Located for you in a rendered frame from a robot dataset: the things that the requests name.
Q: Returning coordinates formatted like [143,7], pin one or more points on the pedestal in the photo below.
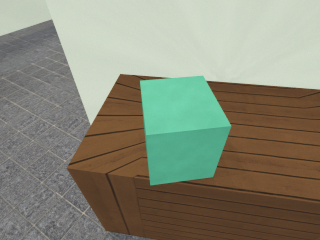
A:
[266,185]

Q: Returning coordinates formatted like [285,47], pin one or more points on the carton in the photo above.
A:
[185,129]

